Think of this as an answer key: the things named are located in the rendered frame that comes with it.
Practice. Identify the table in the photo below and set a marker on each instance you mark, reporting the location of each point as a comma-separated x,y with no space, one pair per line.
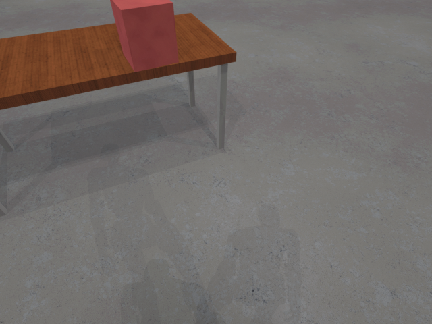
51,65

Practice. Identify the carton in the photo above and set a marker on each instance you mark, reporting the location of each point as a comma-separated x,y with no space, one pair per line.
147,32

